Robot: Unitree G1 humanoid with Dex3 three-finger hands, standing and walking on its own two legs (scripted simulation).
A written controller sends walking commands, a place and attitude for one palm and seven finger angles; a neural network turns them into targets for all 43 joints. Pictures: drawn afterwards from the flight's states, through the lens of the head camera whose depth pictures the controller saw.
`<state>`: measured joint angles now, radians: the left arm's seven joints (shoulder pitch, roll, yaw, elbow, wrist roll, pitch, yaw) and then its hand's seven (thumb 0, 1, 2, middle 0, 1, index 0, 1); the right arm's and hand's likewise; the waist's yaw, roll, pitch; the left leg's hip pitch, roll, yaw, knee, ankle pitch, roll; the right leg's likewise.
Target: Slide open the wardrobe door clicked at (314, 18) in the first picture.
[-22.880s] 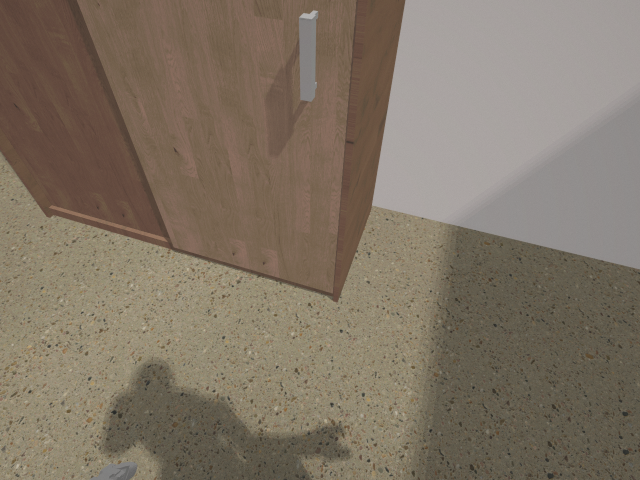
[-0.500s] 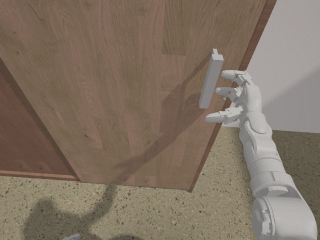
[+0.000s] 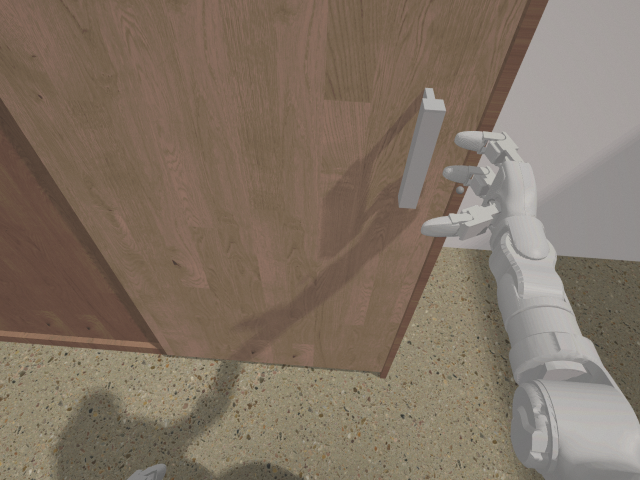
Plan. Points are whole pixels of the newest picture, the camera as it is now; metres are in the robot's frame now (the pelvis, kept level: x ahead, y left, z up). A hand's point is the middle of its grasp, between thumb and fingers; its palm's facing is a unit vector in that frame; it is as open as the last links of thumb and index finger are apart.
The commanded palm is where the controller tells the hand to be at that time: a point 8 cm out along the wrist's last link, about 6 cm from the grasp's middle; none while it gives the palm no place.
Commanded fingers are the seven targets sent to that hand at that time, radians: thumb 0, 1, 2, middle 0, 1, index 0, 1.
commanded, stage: move the hooked fingers beside the handle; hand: right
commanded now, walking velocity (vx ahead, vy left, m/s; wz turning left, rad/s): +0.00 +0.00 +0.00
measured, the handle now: (417, 150) +0.52 -0.06 +0.15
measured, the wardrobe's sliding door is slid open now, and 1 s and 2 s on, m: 0.00 0.00 0.00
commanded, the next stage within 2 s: feel for the door with the fingertips in 1.56 s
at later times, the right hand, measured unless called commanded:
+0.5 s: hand (480, 203) +0.44 -0.14 +0.14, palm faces -0.01 +1.00 +0.01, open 14.0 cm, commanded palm +0.41 -0.19 +0.15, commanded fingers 0.00 0.50 -0.30 0.30 1.20 0.30 1.20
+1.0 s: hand (483, 190) +0.44 -0.14 +0.16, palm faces -0.02 +1.00 -0.01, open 14.0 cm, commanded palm +0.41 -0.19 +0.15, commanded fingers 0.00 0.50 -0.30 0.30 1.20 0.30 1.20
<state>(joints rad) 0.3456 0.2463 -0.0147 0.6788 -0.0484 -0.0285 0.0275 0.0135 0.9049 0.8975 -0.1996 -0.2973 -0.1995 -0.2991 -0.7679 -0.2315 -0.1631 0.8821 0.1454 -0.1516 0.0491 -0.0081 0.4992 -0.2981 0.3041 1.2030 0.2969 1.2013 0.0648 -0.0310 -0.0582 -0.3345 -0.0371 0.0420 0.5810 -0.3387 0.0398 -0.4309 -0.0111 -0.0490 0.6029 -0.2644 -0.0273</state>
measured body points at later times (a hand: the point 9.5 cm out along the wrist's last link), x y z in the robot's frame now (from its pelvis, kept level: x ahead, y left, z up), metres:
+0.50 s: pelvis +0.00 +0.00 +0.00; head +0.02 +0.00 +0.45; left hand +0.09 +0.25 -0.11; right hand +0.43 -0.19 +0.14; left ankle -0.03 +0.09 -0.73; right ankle +0.02 -0.10 -0.73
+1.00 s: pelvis +0.00 +0.00 +0.00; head +0.01 +0.00 +0.45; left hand +0.08 +0.25 -0.12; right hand +0.43 -0.19 +0.16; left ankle -0.03 +0.09 -0.73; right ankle +0.02 -0.10 -0.73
